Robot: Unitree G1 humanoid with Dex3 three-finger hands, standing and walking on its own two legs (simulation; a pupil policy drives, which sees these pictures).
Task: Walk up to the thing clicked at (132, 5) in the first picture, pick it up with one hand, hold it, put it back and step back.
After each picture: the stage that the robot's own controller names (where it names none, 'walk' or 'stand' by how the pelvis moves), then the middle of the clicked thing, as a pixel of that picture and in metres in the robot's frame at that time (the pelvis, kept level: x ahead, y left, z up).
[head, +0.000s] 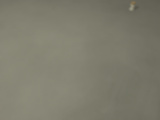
stand; (132, 6) +2.22 -0.74 -0.72
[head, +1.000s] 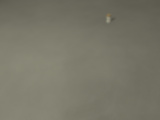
walk; (108, 18) +2.17 -0.20 -0.69
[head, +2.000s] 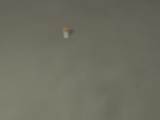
walk; (65, 32) +1.52 +0.32 -0.72
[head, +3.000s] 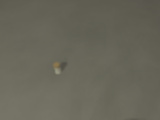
walk; (57, 68) +0.98 +0.36 -0.72
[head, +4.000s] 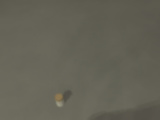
walk; (59, 100) +0.62 +0.26 -0.70
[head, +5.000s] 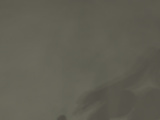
stand; out of the picture +0.36 +0.23 -0.70
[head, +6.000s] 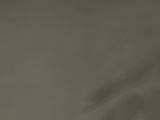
stand; out of the picture +0.31 +0.22 -0.72
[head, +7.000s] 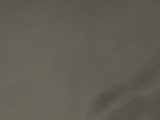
stand; out of the picture +0.32 +0.22 -0.73
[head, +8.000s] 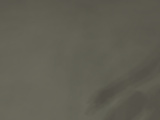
stand; out of the picture +0.30 +0.24 -0.73
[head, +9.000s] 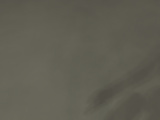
stand; out of the picture +0.30 +0.24 -0.73
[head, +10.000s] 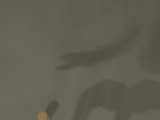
go down; (43, 118) +0.33 +0.24 -0.61
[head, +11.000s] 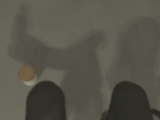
go down; (28, 76) +0.38 +0.26 -0.30
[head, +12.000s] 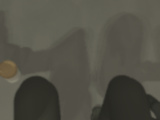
close in; (10, 72) +0.37 +0.28 -0.27
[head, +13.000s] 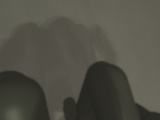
close; out of the picture +0.36 +0.29 -0.21
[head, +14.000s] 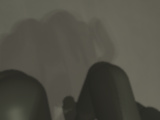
close; out of the picture +0.36 +0.29 -0.22
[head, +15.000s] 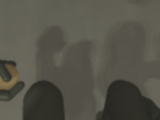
lift; (6, 80) +0.31 +0.27 -0.08
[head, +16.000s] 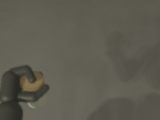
hold; (34, 90) +0.32 +0.18 +0.04
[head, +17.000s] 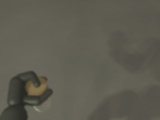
hold; (40, 94) +0.32 +0.17 -0.01
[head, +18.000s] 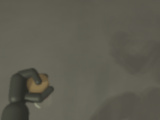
hold; (40, 91) +0.33 +0.17 +0.01
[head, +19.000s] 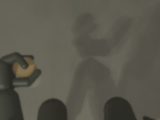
crouch; (28, 73) +0.37 +0.21 -0.09
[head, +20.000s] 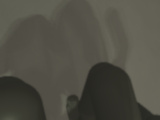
lower; out of the picture +0.38 +0.29 -0.22
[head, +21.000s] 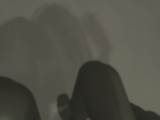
lower; out of the picture +0.39 +0.30 -0.22
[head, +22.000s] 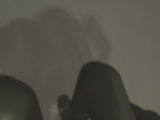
lower; out of the picture +0.38 +0.30 -0.22
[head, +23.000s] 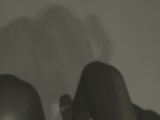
lower; out of the picture +0.38 +0.30 -0.22
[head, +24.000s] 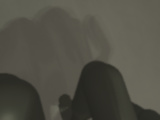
loosen; out of the picture +0.38 +0.30 -0.22
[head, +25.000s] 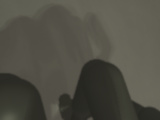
withdraw; out of the picture +0.37 +0.26 -0.22
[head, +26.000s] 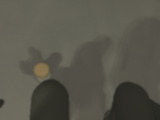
walk; (42, 72) +0.39 +0.21 -0.32
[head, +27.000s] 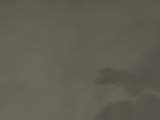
stand; out of the picture +0.31 +0.18 -0.65
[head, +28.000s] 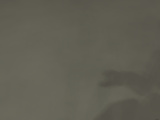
stand; out of the picture +0.33 +0.20 -0.67
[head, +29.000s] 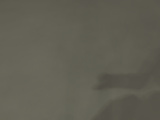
stand; out of the picture +0.33 +0.20 -0.68
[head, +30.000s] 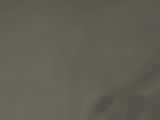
walk; out of the picture +0.34 +0.19 -0.72
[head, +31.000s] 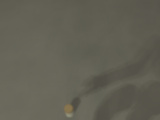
walk; (69, 110) +0.45 +0.16 -0.71
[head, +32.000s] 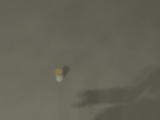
walk; (59, 75) +0.77 +0.18 -0.70
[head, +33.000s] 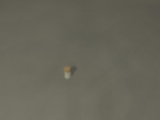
stand; (67, 72) +0.96 +0.21 -0.71
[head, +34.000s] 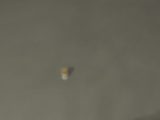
stand; (64, 73) +0.94 +0.22 -0.73
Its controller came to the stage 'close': yes
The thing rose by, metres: 0.71
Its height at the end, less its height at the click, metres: +0.00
